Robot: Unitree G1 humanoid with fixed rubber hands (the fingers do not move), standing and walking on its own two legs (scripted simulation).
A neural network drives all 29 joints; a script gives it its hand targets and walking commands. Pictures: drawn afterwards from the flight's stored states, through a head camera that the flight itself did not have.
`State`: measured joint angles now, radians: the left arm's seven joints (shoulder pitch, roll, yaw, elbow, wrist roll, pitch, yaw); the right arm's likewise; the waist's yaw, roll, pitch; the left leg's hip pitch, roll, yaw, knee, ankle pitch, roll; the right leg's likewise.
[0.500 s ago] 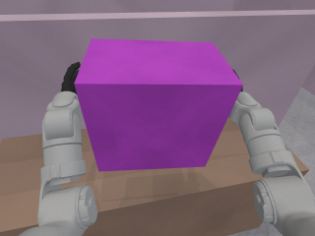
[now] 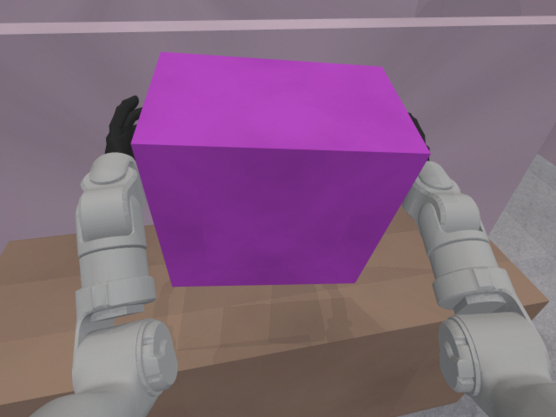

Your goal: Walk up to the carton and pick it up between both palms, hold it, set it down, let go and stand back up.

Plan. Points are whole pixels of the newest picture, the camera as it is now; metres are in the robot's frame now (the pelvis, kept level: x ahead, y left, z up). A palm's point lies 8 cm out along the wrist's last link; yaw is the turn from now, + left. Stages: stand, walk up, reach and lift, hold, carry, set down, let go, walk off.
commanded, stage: set down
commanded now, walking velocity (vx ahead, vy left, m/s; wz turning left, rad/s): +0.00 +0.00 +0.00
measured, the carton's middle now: (271, 183) +0.38 +0.01 +0.19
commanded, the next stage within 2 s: none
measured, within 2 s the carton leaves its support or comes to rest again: neither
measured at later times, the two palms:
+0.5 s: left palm (142, 194) +0.38 +0.20 +0.17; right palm (398, 205) +0.37 -0.19 +0.15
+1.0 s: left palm (140, 209) +0.38 +0.21 +0.15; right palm (387, 218) +0.37 -0.18 +0.12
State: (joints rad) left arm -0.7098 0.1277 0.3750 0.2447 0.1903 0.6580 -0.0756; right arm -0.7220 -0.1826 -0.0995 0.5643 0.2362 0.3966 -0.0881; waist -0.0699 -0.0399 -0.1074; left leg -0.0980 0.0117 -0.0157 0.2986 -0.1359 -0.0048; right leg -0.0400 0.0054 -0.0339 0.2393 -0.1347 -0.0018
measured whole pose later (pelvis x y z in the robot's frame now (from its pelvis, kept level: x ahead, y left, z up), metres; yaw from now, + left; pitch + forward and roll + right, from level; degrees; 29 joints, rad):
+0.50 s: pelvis +0.02 +0.00 +0.00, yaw +1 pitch -3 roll -1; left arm -0.53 0.10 0.28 0.18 0.15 0.46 -0.06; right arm -0.48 -0.16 -0.06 0.50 0.18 0.13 -0.09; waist -0.05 -0.06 -0.02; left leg -0.09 0.01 -0.03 0.31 -0.16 -0.01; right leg -0.03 0.01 -0.05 0.25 -0.16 -0.01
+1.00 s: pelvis +0.01 +0.00 +0.00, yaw +1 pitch -1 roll -1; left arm -0.55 0.11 0.28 0.34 0.16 0.36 -0.07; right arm -0.47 -0.12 -0.12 0.58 0.08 0.08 -0.07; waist -0.02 -0.05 -0.03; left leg -0.14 0.01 -0.04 0.30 -0.14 -0.01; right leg -0.07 0.00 -0.06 0.24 -0.15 -0.01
